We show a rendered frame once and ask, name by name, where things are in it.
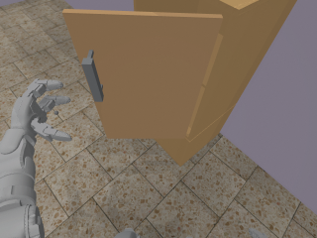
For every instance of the left robot upper arm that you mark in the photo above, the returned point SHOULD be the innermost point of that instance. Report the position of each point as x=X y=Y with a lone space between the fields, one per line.
x=22 y=222

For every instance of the right robot hand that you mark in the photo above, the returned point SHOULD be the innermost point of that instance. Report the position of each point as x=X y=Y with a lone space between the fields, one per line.
x=256 y=234

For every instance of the robot left shin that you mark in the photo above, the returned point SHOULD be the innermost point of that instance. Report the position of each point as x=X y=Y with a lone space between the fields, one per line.
x=129 y=229

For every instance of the left robot hand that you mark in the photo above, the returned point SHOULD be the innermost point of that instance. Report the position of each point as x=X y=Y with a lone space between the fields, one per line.
x=26 y=110

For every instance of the robot left forearm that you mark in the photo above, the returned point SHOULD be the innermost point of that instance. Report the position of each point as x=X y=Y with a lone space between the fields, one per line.
x=17 y=169

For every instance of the handle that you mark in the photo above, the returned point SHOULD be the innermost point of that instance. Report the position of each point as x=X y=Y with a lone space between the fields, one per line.
x=91 y=75

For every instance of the cupboard door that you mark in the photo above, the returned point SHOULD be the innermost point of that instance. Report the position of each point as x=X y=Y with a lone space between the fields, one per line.
x=151 y=65

